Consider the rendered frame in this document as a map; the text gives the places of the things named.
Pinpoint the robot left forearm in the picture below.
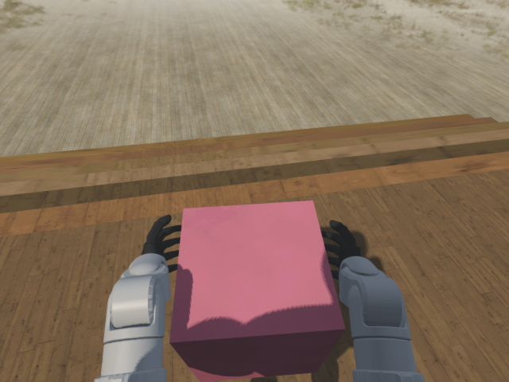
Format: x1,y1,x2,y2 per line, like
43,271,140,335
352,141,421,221
94,253,171,382

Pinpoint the robot right forearm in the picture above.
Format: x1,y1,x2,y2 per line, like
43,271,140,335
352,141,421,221
339,256,425,382

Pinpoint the carton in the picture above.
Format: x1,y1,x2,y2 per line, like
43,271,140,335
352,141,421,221
169,201,346,382

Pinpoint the robot right hand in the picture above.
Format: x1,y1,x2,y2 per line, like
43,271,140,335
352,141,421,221
321,220,362,280

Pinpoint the robot left hand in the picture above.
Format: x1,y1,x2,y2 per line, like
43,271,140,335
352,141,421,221
142,215,181,273

